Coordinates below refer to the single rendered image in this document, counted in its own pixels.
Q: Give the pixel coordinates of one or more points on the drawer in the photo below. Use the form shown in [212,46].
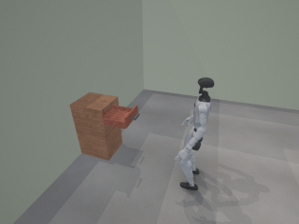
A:
[120,116]

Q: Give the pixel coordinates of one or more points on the handle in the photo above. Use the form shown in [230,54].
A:
[136,116]

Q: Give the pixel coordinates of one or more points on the cabinet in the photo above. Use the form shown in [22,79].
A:
[95,137]

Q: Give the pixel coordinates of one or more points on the right robot hand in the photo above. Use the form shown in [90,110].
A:
[187,120]

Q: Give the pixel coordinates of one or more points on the robot left forearm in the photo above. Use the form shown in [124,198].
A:
[196,137]

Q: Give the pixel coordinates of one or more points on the left robot hand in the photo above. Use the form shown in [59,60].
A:
[183,155]

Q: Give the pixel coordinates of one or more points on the left robot shin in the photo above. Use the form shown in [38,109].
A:
[187,171]

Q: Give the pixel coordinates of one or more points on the left robot upper arm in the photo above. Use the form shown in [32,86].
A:
[202,111]

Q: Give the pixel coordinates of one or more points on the robot torso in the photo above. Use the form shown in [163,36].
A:
[196,123]

